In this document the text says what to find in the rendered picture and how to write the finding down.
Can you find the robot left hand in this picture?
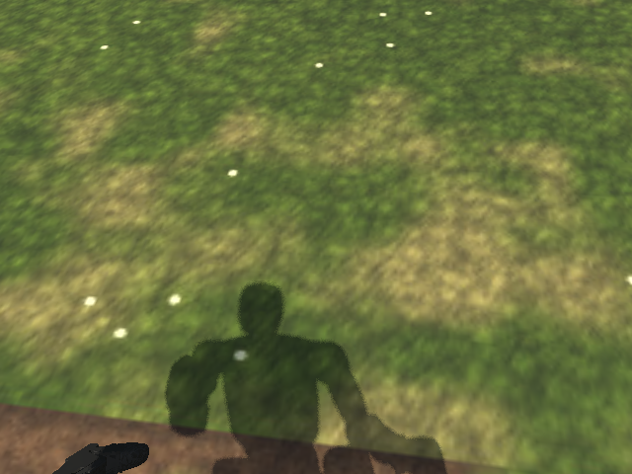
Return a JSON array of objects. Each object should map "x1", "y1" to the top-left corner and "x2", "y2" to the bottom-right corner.
[{"x1": 52, "y1": 442, "x2": 149, "y2": 474}]

